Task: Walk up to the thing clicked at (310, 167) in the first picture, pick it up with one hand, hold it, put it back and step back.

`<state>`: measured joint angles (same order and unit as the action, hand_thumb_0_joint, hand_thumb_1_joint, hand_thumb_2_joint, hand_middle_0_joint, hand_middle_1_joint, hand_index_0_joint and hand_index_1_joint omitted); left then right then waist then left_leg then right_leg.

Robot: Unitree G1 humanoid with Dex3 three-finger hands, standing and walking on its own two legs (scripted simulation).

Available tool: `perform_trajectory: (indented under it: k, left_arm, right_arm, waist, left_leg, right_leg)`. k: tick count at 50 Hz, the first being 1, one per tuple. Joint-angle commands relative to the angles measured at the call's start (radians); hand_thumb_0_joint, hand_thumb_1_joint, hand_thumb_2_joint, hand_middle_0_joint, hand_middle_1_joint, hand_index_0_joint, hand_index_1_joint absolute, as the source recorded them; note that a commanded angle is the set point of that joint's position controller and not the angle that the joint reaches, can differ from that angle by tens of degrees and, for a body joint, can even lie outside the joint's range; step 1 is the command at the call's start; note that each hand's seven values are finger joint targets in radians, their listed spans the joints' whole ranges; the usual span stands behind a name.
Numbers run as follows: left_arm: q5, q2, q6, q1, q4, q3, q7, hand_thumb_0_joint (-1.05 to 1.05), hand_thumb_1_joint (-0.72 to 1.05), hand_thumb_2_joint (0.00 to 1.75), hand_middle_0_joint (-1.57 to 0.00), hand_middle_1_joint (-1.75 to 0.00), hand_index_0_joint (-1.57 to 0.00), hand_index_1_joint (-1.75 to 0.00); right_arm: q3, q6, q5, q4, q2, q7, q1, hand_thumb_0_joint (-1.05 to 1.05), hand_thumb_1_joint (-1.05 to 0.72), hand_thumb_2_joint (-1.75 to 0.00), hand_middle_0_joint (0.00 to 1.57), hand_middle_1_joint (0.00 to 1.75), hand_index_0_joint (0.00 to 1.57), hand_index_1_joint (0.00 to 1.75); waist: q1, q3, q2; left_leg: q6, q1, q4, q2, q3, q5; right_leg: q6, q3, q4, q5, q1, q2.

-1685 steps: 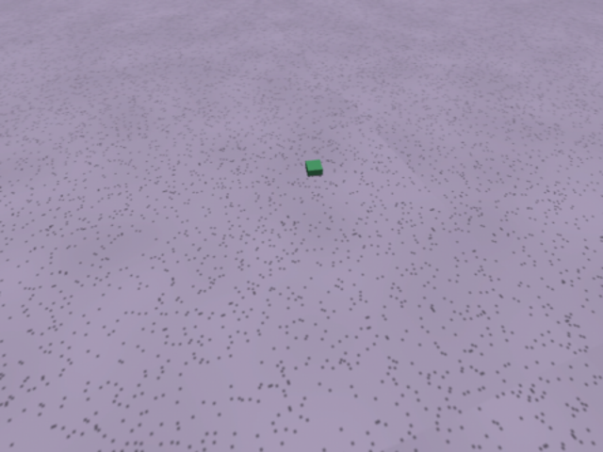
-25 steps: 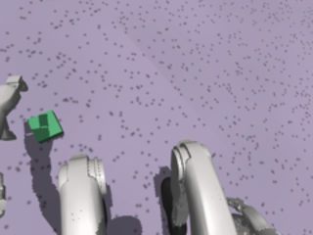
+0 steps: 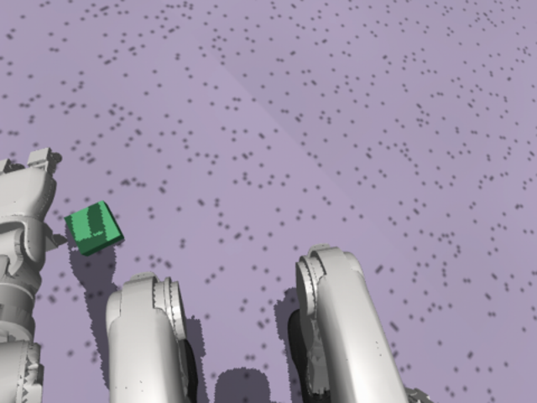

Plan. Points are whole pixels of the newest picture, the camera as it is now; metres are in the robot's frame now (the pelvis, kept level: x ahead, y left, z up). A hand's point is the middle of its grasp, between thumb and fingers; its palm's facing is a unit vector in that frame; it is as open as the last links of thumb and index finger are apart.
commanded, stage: home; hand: left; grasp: from above
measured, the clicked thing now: (95, 228) +0.45 +0.30 -0.34
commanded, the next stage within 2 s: none
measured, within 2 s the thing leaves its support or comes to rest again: neither
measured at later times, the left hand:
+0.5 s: hand out of the picture +0.27 +0.24 +0.09, palm faces -0.11 -0.84 -0.54, open 7.5 cm
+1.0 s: hand out of the picture +0.24 +0.20 +0.30, palm faces +0.17 -0.96 -0.21, open 7.4 cm
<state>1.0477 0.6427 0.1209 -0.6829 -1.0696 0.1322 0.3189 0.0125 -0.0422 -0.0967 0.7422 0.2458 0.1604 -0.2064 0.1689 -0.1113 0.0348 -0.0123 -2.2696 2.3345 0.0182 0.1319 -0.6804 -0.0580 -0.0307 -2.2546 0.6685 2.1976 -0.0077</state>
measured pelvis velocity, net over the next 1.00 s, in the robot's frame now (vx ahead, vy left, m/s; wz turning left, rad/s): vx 0.08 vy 0.00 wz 0.12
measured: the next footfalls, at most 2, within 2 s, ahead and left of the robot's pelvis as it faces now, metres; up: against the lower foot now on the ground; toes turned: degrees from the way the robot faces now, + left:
none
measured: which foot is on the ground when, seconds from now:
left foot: down 0.00-1.00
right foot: down 0.00-1.00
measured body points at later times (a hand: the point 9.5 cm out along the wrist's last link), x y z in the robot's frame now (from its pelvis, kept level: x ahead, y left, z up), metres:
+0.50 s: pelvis +0.01 -0.01 +0.18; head +0.16 +0.03 +0.60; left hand +0.28 +0.28 +0.12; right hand +0.26 -0.23 +0.09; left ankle +0.08 +0.13 -0.32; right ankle +0.10 -0.14 -0.32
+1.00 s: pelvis +0.08 +0.00 +0.35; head +0.12 +0.02 +0.80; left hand +0.23 +0.25 +0.32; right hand +0.25 -0.23 +0.27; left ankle +0.08 +0.13 -0.32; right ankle +0.10 -0.14 -0.32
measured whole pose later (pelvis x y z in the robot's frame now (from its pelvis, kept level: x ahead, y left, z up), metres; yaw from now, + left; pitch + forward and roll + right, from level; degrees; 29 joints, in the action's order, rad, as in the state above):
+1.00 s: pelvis +0.08 +0.00 +0.35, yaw +7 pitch +14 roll -3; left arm -0.08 0.22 -0.46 0.47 0.15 0.05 0.06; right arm 0.04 -0.19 0.03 0.52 0.22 -0.18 -0.31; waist 0.07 -0.19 0.05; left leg -0.02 -0.83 1.09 0.05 0.06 -0.51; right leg -0.03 -0.06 -1.02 0.49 0.78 -0.02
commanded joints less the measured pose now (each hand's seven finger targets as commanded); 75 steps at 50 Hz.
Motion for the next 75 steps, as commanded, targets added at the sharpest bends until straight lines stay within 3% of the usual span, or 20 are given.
perform_trajectory:
  k: [1, 3, 4, 6, 8, 12, 15, 22, 24, 26, 30, 37, 44, 51, 59, 61, 67, 74, 75]
  left_arm:
    - [-0.195, 0.144, -0.053, -0.065, 0.318, -0.01, -0.078, 0.0, 0.36, 0.74, -0.18, -0.32, -0.18, -0.32]
    - [-0.273, 0.135, -0.073, 0.005, 0.404, -0.006, -0.133, 0.0, 0.52, 0.82, -0.19, -0.32, -0.19, -0.32]
    - [-0.307, 0.093, -0.082, 0.046, 0.445, -0.03, -0.162, 0.0, 0.6, 0.83, -0.19, -0.3, -0.19, -0.3]
    - [-0.375, 0.066, -0.099, 0.115, 0.54, -0.035, -0.208, 0.0, 0.76, 0.9, -0.2, -0.3, -0.2, -0.3]
    - [-0.436, 0.068, -0.111, 0.171, 0.63, -0.008, -0.228, 0.0, 0.9, 0.9, -0.2, -0.3, -0.2, -0.3]
    - [-0.532, 0.005, -0.135, 0.247, 0.786, -0.017, -0.252, 0.0, 0.9, 0.9, -0.2, -0.3, -0.2, -0.3]
    - [-0.595, -0.012, -0.17, 0.336, 0.901, 0.006, -0.255, 0.0, 0.9, 0.9, -0.2, -0.3, -0.2, -0.3]
    - [-0.79, -0.112, -0.291, 0.575, 1.086, -0.022, -0.259, 0.0, 0.9, 0.9, -0.2, -0.3, -0.2, -0.3]
    - [-0.85, -0.121, -0.327, 0.638, 1.131, -0.013, -0.257, 0.0, 0.9, 0.9, -0.2, -0.3, -0.2, -0.3]
    - [-0.902, -0.147, -0.359, 0.689, 1.139, -0.018, -0.254, 0.0, 0.9, 0.9, -0.2, -0.3, -0.2, -0.3]
    - [-0.978, -0.184, -0.407, 0.78, 1.206, -0.012, -0.242, 0.0, 0.9, 0.9, -0.2, -0.3, -0.2, -0.3]
    - [-1.078, -0.268, -0.48, 0.947, 1.271, -0.003, -0.229, 0.0, 0.9, 0.9, -0.2, -0.3, -0.2, -0.3]
    - [-1.123, -0.318, -0.533, 1.117, 1.361, -0.015, -0.241, 0.0, 0.9, 0.9, -0.2, -0.3, -0.2, -0.3]
    - [-1.113, -0.336, -0.555, 1.209, 1.399, -0.034, -0.267, 0.0, 0.9, 0.9, -0.2, -0.3, -0.2, -0.3]
    - [-1.101, -0.327, -0.542, 1.153, 1.399, -0.037, -0.296, 0.0, 0.9, 0.9, -0.2, -0.3, -0.2, -0.3]
    - [-1.1, -0.327, -0.537, 1.16, 1.403, -0.031, -0.3, 0.0, 0.9, 0.9, -0.2, -0.3, -0.2, -0.3]
    - [-1.091, -0.325, -0.526, 1.147, 1.404, -0.039, -0.298, 0.0, 0.9, 0.9, -0.2, -0.3, -0.2, -0.3]
    - [-1.092, -0.328, -0.525, 1.155, 1.406, -0.048, -0.292, 0.0, 0.89, 0.89, -0.2, -0.3, -0.2, -0.3]
    - [-1.091, -0.32, -0.526, 1.157, 1.397, -0.034, -0.29, 0.0, 0.87, 0.88, -0.2, -0.29, -0.2, -0.29]
  right_arm:
    - [-0.124, -0.01, 0.054, -0.096, 0.251, -0.033, -0.138, 0.0, -0.9, -0.9, 0.2, 0.3, 0.2, 0.3]
    - [-0.124, -0.005, 0.072, -0.116, 0.243, -0.044, -0.109, 0.0, -0.9, -0.9, 0.2, 0.3, 0.2, 0.3]
    - [-0.123, -0.005, 0.077, -0.125, 0.236, -0.05, -0.088, 0.0, -0.9, -0.9, 0.2, 0.3, 0.2, 0.3]
    - [-0.125, -0.004, 0.087, -0.154, 0.233, -0.064, -0.051, 0.0, -0.9, -0.9, 0.2, 0.3, 0.2, 0.3]
    - [-0.123, -0.003, 0.099, -0.182, 0.223, -0.076, -0.017, 0.0, -0.9, -0.9, 0.2, 0.3, 0.2, 0.3]
    - [-0.109, -0.014, 0.113, -0.223, 0.198, -0.103, 0.04, 0.0, -0.9, -0.9, 0.2, 0.3, 0.2, 0.3]
    - [-0.111, -0.027, 0.122, -0.249, 0.195, -0.128, 0.069, 0.0, -0.9, -0.9, 0.2, 0.3, 0.2, 0.3]
    - [-0.096, -0.057, 0.135, -0.311, 0.165, -0.182, 0.111, 0.0, -0.9, -0.9, 0.2, 0.3, 0.2, 0.3]
    - [-0.09, -0.065, 0.138, -0.327, 0.159, -0.195, 0.115, 0.0, -0.9, -0.9, 0.2, 0.3, 0.2, 0.3]
    - [-0.078, -0.075, 0.139, -0.327, 0.144, -0.209, 0.111, 0.0, -0.9, -0.9, 0.2, 0.3, 0.2, 0.3]
    - [-0.058, -0.099, 0.142, -0.339, 0.119, -0.239, 0.075, 0.0, -0.9, -0.9, 0.2, 0.3, 0.2, 0.3]
    - [-0.025, -0.146, 0.142, -0.344, 0.093, -0.308, 0.011, 0.0, -0.9, -0.9, 0.2, 0.3, 0.2, 0.3]
    - [-0.016, -0.186, 0.131, -0.372, 0.077, -0.352, -0.036, 0.0, -0.9, -0.9, 0.2, 0.3, 0.2, 0.3]
    - [-0.021, -0.215, 0.118, -0.386, 0.08, -0.36, -0.043, 0.0, -0.9, -0.9, 0.2, 0.3, 0.2, 0.3]
    - [-0.034, -0.239, 0.105, -0.374, 0.094, -0.356, -0.031, 0.0, -0.9, -0.9, 0.2, 0.3, 0.2, 0.3]
    - [-0.035, -0.245, 0.101, -0.368, 0.093, -0.353, -0.03, 0.0, -0.9, -0.9, 0.2, 0.3, 0.2, 0.3]
    - [-0.031, -0.251, 0.098, -0.365, 0.095, -0.35, -0.01, 0.0, -0.9, -0.9, 0.2, 0.3, 0.2, 0.3]
    - [-0.027, -0.251, 0.098, -0.359, 0.093, -0.353, -0.006, 0.0, -0.9, -0.9, 0.2, 0.3, 0.2, 0.3]
    - [-0.028, -0.251, 0.097, -0.358, 0.093, -0.353, -0.003, 0.0, -0.9, -0.9, 0.2, 0.3, 0.2, 0.3]
  waist:
    - [-0.04, -0.705, 0.13]
    - [-0.058, -0.665, 0.078]
    - [-0.06, -0.638, 0.099]
    - [-0.076, -0.618, 0.087]
    - [-0.097, -0.6, 0.092]
    - [-0.094, -0.562, 0.1]
    - [-0.118, -0.613, 0.121]
    - [-0.103, -0.565, 0.09]
    - [-0.104, -0.548, 0.086]
    - [-0.096, -0.482, 0.069]
    - [-0.089, -0.453, 0.063]
    - [-0.101, -0.39, 0.062]
    - [-0.119, -0.263, 0.061]
    - [-0.121, -0.168, 0.008]
    - [-0.11, -0.117, -0.008]
    - [-0.121, -0.13, 0.007]
    - [-0.121, -0.127, 0.037]
    - [-0.126, -0.142, 0.003]
    - [-0.13, -0.123, 0.01]
  left_leg:
    - [0.047, 0.565, -0.398, -0.024, -0.092, 0.1]
    - [0.052, 0.557, -0.434, -0.022, -0.085, 0.078]
    - [0.048, 0.586, -0.463, -0.019, -0.076, 0.078]
    - [0.044, 0.641, -0.511, -0.011, -0.059, 0.074]
    - [0.041, 0.678, -0.568, -0.007, -0.054, 0.055]
    - [0.042, 0.751, -0.649, -0.005, -0.064, 0.031]
    - [0.034, 0.867, -0.71, -0.002, -0.064, 0.063]
    - [0.031, 1.029, -0.865, -0.008, -0.068, 0.073]
    - [0.03, 1.08, -0.917, -0.007, -0.061, 0.074]
    - [0.031, 1.116, -0.966, -0.004, -0.061, 0.068]
    - [0.029, 1.219, -1.051, -0.005, -0.062, 0.149]
    - [0.019, 1.423, -1.221, -0.002, -0.059, 0.313]
    - [0.016, 1.565, -1.376, -0.01, -0.084, 0.387]
    - [0.019, 1.628, -1.445, -0.012, -0.087, 0.452]
    - [0.024, 1.649, -1.462, -0.022, -0.109, 0.412]
    - [0.02, 1.659, -1.466, -0.021, -0.105, 0.429]
    - [0.017, 1.674, -1.488, -0.018, -0.1, 0.386]
    - [0.019, 1.677, -1.483, -0.015, -0.095, 0.411]
    - [0.02, 1.663, -1.483, -0.017, -0.098, 0.39]
  right_leg:
    - [0.086, -0.086, 0.377, -0.157, -0.487, 0.038]
    - [0.084, -0.072, 0.416, -0.142, -0.518, 0.037]
    - [0.086, -0.07, 0.422, -0.148, -0.514, 0.034]
    - [0.086, -0.067, 0.451, -0.148, -0.528, 0.032]
    - [0.086, -0.058, 0.488, -0.131, -0.567, 0.029]
    - [0.085, -0.038, 0.577, -0.108, -0.634, 0.023]
    - [0.086, -0.031, 0.623, -0.126, -0.696, 0.017]
    - [0.077, -0.016, 0.807, -0.123, -0.878, 0.011]
    - [0.075, -0.014, 0.856, -0.122, -0.931, 0.01]
    - [0.075, -0.009, 0.914, -0.115, -0.971, 0.012]
    - [0.073, -0.004, 1.014, -0.18, -1.102, 0.013]
    - [0.07, -0.015, 1.174, -0.314, -1.312, 0.017]
    - [0.063, -0.037, 1.347, -0.387, -1.491, 0.025]
    - [0.058, -0.056, 1.424, -0.431, -1.57, 0.033]
    - [0.047, -0.047, 1.464, -0.406, -1.578, 0.02]
    - [0.05, -0.05, 1.453, -0.414, -1.595, 0.02]
    - [0.052, -0.052, 1.452, -0.376, -1.586, 0.024]
    - [0.05, -0.052, 1.454, -0.396, -1.602, 0.024]
    - [0.05, -0.049, 1.459, -0.38, -1.593, 0.023]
